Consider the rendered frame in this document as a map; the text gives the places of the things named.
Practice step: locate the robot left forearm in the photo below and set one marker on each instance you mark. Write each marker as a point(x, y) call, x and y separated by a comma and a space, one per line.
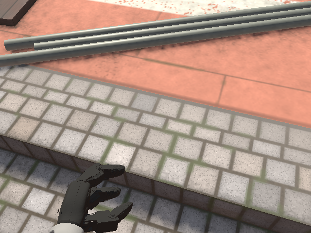
point(66, 228)

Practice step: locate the robot left hand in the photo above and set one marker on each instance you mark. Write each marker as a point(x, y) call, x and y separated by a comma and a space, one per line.
point(83, 195)

